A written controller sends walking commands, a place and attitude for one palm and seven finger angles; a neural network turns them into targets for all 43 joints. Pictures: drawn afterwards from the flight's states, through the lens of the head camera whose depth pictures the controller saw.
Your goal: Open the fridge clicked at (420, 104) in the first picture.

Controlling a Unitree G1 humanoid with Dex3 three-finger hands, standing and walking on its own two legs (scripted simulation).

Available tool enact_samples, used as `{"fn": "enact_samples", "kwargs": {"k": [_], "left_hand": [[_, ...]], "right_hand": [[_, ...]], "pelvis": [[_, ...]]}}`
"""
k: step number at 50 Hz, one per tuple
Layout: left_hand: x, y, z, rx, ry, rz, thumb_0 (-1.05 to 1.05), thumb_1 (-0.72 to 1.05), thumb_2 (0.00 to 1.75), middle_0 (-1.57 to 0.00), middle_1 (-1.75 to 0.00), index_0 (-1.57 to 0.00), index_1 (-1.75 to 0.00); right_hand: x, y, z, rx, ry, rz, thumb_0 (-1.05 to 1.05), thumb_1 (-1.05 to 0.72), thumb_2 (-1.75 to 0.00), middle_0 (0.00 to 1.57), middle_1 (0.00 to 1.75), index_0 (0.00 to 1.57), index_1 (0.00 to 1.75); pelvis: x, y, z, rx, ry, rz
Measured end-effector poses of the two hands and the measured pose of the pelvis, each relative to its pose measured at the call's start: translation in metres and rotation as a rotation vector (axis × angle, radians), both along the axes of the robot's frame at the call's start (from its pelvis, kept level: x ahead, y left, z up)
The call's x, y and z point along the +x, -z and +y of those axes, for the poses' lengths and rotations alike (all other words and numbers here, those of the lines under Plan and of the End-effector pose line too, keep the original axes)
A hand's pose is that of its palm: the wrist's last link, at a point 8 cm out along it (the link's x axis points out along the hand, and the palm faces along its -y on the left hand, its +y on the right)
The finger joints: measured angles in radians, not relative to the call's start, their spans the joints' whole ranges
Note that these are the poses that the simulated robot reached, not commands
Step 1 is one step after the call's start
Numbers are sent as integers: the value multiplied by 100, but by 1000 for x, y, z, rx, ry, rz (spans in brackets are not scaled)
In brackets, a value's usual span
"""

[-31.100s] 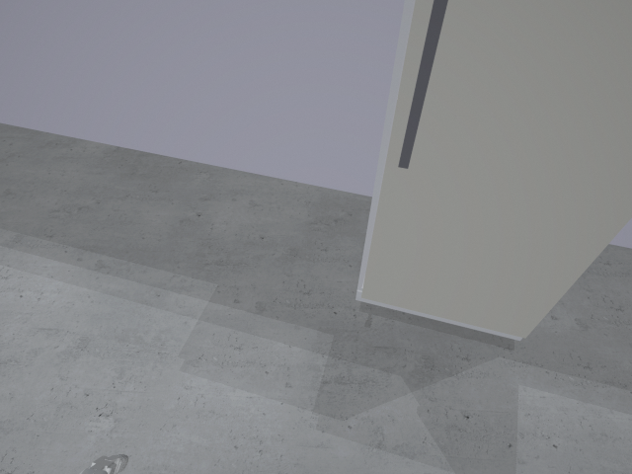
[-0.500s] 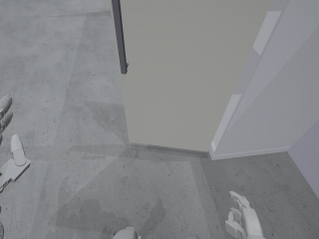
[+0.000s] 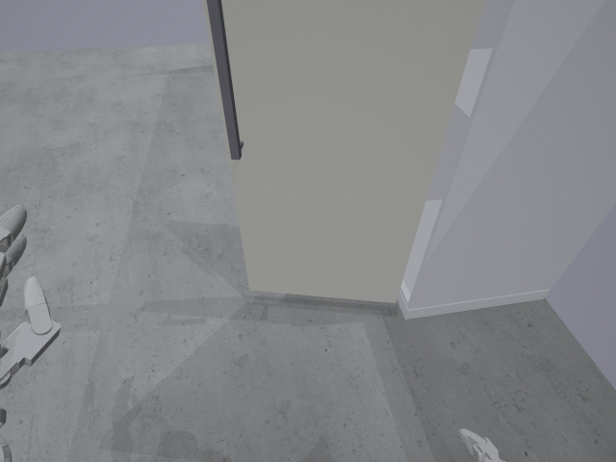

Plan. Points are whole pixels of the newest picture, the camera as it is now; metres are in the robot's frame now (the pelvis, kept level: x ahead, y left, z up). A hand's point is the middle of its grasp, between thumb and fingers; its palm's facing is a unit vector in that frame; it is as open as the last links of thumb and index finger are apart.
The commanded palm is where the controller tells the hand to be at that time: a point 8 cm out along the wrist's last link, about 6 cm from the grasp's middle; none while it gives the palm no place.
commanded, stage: stop stepping back and stand still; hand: left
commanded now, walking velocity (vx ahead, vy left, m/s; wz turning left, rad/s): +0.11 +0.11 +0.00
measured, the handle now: (224, 53) +0.85 +0.23 +0.20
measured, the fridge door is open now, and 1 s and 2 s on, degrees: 74 74 74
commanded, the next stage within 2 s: let the arm hang, fingers relaxed in 0.08 s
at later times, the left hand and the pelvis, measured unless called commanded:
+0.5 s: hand out of the picture +0.06 +0.21 -0.17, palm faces +0.05 -0.98 -0.19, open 7.1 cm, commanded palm none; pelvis +0.00 +0.03 -0.01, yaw +4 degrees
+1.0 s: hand out of the picture +0.06 +0.31 -0.15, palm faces +0.01 -0.95 -0.32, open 7.4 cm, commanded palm none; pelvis +0.01 +0.07 +0.01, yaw +2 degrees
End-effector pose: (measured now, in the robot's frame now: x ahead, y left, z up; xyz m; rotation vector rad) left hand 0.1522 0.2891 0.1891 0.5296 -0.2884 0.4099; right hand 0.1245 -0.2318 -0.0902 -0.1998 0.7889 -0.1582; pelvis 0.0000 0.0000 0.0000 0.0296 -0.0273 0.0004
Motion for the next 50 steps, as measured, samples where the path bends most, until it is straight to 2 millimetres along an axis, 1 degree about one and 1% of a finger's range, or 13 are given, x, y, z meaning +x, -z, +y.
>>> {"fn": "enact_samples", "kwargs": {"k": [6, 10, 12, 14, 16, 19, 21, 23, 26, 29, 35, 43, 50], "left_hand": [[0, -1, 18, 15, -51, 32, 2, 88, 90, -21, -31, -21, -30], [5, 16, 34, 9, -65, 64, 1, 88, 90, -21, -30, -21, -30], [18, 61, 46, -39, -69, 244, 1, 89, 90, -20, -30, -20, -30], [24, 125, 51, -146, -100, 498, 1, 89, 90, -20, -30, -20, -30], [16, 190, 42, -251, -118, 755, 1, 90, 90, -19, -30, -19, -30], [-21, 265, 8, -382, -97, 1071, 1, 90, 90, -19, -30, -19, -30], [-54, 300, -17, -473, -76, 1236, 2, 90, 90, -19, -30, -19, -30], [-86, 323, -37, -561, -71, 1361, 2, 91, 90, -20, -30, -20, -30], [-116, 336, -27, -620, -153, 1431, 0, 98, 89, -21, -30, -21, -30], [-138, 337, -14, -625, -195, 1504, 0, 98, 89, -21, -30, -21, -30], [-158, 327, 17, -588, -256, 1579, 1, 94, 90, -20, -30, -20, -30], [-136, 312, 53, -519, -278, 1537, 1, 91, 90, -20, -30, -20, -30], [-100, 307, 64, -484, -239, 1464, 1, 90, 90, -20, -30, -20, -30]], "right_hand": [[10, -8, -6, -31, 13, -19, 1, -91, -90, 20, 30, 21, 30], [25, -5, -7, -69, -22, -43, 1, -91, -90, 20, 30, 20, 30], [31, 7, -6, -58, -67, 5, 1, -91, -90, 20, 30, 20, 30], [34, 19, -5, -45, -88, 52, 1, -91, -90, 20, 30, 20, 30], [34, 29, -1, -27, -100, 84, 1, -91, -90, 20, 30, 20, 30], [25, 37, 5, -3, -94, 147, 1, -91, -90, 20, 30, 20, 30], [13, 38, 9, -4, -83, 215, 1, -91, -90, 20, 30, 20, 30], [-2, 38, 12, -18, -73, 287, 1, -91, -90, 20, 30, 20, 30], [-27, 37, 15, -44, -63, 395, 1, -91, -90, 20, 30, 20, 30], [-49, 35, 19, -54, -45, 477, 1, -91, -90, 20, 30, 20, 30], [-73, 36, 30, -37, -13, 551, 1, -91, -90, 20, 30, 20, 30], [-76, 40, 41, -13, 9, 543, 0, -91, -90, 20, 30, 20, 30], [-64, 36, 41, -20, 23, 505, 0, -91, -90, 20, 30, 20, 30]], "pelvis": [[5, -4, 6, 3, -18, 13], [11, 5, 19, -30, -35, 16], [9, 11, 25, -15, -49, 22], [7, 16, 27, 5, -57, 32], [6, 19, 26, 18, -64, 31], [6, 18, 25, 7, -72, 17], [7, 15, 25, -4, -76, 13], [7, 13, 27, -18, -73, 11], [4, 9, 29, -28, -71, 2], [2, 3, 33, -38, -65, 2], [0, -4, 46, -45, -56, 10], [4, -8, 61, -37, -45, 10], [8, -9, 68, -32, -37, 3]]}}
